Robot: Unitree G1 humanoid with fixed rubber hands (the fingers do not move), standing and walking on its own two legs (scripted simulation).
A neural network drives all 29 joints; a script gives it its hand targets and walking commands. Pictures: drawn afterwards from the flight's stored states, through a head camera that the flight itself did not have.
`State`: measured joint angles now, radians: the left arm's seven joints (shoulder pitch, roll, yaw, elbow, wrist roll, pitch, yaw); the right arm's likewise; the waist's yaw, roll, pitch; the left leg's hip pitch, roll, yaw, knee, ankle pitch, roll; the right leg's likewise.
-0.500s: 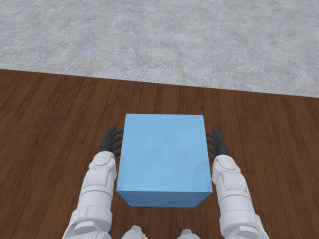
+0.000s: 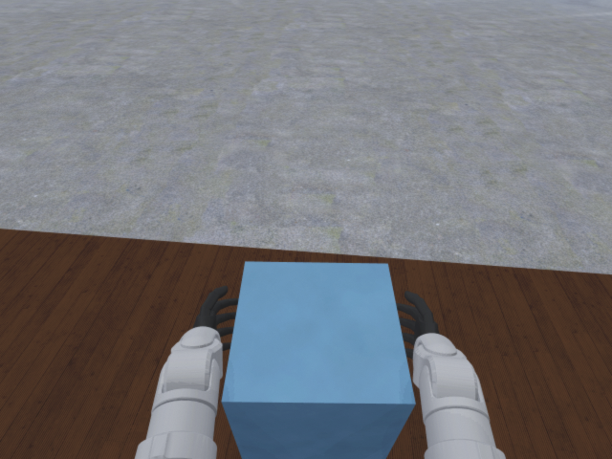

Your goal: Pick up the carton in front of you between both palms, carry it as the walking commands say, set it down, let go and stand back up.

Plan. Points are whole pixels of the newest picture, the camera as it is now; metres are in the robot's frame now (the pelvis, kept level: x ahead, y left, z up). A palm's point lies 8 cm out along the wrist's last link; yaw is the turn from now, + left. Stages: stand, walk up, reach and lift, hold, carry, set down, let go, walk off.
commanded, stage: reach and lift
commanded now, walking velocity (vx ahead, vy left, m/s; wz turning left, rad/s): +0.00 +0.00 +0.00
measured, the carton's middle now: (314, 367) +0.29 +0.00 -0.05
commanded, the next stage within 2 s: hold in 0.86 s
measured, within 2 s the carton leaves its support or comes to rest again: neither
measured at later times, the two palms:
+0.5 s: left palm (206, 330) +0.30 +0.15 +0.03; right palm (426, 337) +0.30 -0.15 +0.03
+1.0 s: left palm (203, 324) +0.29 +0.15 +0.05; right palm (431, 330) +0.29 -0.15 +0.06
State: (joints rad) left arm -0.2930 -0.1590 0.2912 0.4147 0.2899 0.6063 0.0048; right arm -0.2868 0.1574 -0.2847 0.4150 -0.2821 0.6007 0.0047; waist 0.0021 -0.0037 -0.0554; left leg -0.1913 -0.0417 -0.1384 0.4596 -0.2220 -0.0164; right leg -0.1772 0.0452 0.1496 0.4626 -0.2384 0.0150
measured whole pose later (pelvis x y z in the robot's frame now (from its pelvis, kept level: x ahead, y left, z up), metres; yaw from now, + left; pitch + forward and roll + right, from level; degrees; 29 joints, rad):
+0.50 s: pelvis +0.00 +0.00 +0.00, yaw +0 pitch -4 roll +0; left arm -0.30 -0.16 0.28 0.34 0.29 0.65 0.00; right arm -0.29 0.16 -0.27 0.34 -0.29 0.64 0.02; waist 0.00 0.00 0.00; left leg -0.13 -0.04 -0.13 0.41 -0.20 -0.01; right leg -0.12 0.04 0.15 0.41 -0.22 0.02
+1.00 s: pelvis +0.01 +0.00 +0.01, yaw +0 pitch -6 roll +0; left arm -0.24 -0.15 0.20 0.22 0.26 0.74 0.01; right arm -0.23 0.15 -0.20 0.21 -0.25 0.73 0.00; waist 0.00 0.00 -0.01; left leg -0.06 -0.03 -0.14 0.35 -0.19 -0.01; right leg -0.04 0.03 0.14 0.35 -0.20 0.01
